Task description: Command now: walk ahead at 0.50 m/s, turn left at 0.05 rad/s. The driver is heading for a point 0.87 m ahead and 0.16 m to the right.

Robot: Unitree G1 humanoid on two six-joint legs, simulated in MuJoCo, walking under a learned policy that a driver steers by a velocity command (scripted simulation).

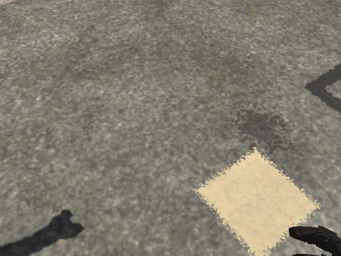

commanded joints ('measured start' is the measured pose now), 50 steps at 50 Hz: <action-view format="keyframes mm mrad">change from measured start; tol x32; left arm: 1 -54 131 17 -68 13 -6 11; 23 -421 26 -5 -254 7 5 -51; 30 37 243 81 -214 3 11 -21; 50 -49 157 45 -127 10 10 15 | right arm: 1 281 -199 -81 3 -12 -11 -15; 50 -28 -129 -42 -29 -7 -42 1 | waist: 1 -217 -63 -185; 23 -188 16 86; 30 11 -182 -411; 50 -52 -125 28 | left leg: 1 500 58 -55 -5 13 91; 3 905 367 -717 -161 -204 285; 9 333 213 -204 -339 -54 177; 22 565 245 123 -329 209 109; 27 563 210 213 144 799 32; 28 331 171 214 434 545 -10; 29 -141 -44 146 791 -436 -76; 30 -260 -68 -83 909 -533 -65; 43 -25 37 -10 148 178 -102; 50 -35 6 -21 -3 20 -16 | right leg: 1 -193 -155 48 345 610 -96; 3 -739 15 86 899 -206 -17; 17 -681 -114 62 456 476 -5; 27 -311 56 -113 243 232 -155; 30 432 -352 845 21 65 -443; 38 -228 -170 273 -99 545 -314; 50 -28 -225 279 13 463 -202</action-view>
